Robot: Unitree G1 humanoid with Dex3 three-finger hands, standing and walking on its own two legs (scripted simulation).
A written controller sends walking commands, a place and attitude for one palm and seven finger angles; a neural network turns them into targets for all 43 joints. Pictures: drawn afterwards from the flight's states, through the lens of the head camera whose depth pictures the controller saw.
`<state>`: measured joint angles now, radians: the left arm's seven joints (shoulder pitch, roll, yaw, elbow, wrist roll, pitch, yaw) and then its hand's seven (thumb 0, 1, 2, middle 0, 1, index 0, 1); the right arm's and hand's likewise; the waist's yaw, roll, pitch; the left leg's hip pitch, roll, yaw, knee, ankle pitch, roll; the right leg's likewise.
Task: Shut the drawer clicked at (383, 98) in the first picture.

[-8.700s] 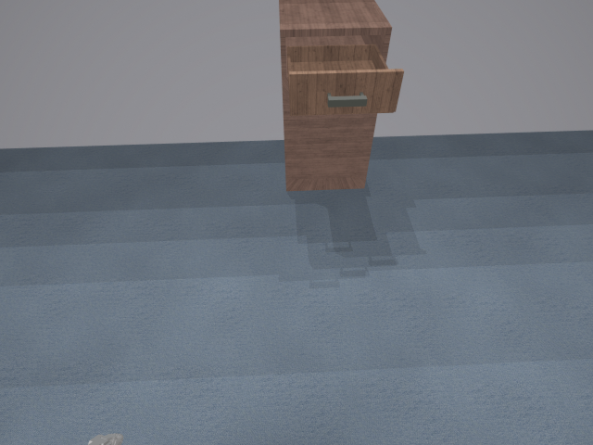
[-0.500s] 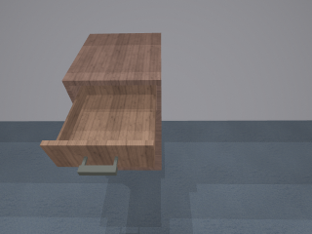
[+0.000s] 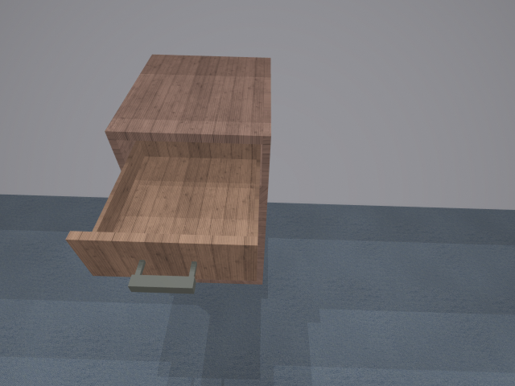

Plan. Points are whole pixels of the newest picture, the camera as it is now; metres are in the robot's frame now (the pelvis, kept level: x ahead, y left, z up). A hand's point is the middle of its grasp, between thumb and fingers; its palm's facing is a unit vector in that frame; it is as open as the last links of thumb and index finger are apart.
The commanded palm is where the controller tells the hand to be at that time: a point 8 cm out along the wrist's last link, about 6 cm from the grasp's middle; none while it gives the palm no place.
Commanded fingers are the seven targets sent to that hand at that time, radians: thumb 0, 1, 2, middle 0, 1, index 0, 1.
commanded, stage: come to a stop and stand still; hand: left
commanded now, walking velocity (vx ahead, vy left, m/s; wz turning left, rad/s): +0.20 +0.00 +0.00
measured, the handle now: (165, 274) +0.33 +0.21 -0.09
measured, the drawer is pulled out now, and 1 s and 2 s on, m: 0.30 0.30 0.30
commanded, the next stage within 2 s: look again from close up in 1.06 s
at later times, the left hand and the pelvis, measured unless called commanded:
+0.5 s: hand out of the picture +0.03 +0.18 -0.17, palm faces +0.04 -0.97 -0.24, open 7.3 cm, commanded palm none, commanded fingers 0.00 0.90 0.90 -0.20 -0.30 -0.20 -0.30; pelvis +0.02 +0.00 +0.00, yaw +0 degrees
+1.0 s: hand out of the picture -0.04 +0.21 -0.17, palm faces +0.02 -0.98 -0.20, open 7.4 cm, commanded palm none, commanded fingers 0.00 0.90 0.90 -0.20 -0.30 -0.20 -0.30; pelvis -0.04 +0.03 +0.00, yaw +0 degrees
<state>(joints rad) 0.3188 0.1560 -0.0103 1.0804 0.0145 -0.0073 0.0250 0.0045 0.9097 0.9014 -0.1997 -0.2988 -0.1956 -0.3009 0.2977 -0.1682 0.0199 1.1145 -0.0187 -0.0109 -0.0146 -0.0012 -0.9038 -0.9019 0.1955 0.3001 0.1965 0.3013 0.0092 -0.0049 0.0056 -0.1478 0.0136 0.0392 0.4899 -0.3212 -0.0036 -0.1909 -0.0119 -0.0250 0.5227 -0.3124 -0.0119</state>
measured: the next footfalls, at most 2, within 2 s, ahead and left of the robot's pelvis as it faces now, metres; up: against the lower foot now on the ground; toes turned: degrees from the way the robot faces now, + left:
none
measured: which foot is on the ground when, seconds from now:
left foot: down 0.00-1.00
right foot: down 0.00-1.00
